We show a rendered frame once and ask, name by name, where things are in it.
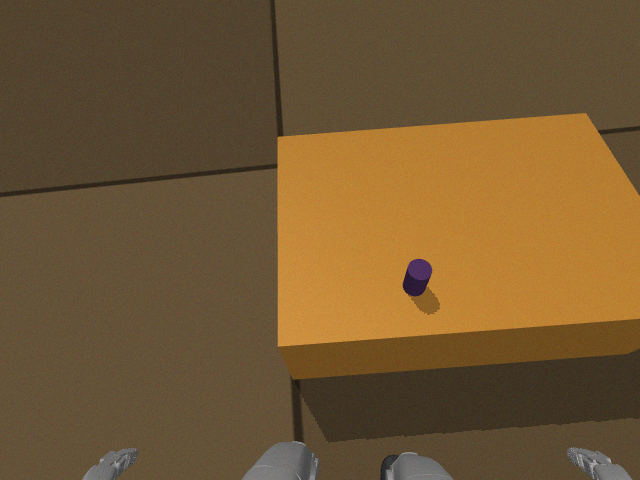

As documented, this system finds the can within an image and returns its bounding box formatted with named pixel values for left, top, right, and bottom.
left=403, top=259, right=432, bottom=296

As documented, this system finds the right robot foot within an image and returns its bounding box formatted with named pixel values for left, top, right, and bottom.
left=380, top=455, right=399, bottom=480

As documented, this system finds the left robot hand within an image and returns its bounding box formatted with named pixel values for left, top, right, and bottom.
left=82, top=448, right=138, bottom=480

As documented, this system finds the right robot hand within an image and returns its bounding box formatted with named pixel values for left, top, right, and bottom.
left=567, top=447, right=633, bottom=480

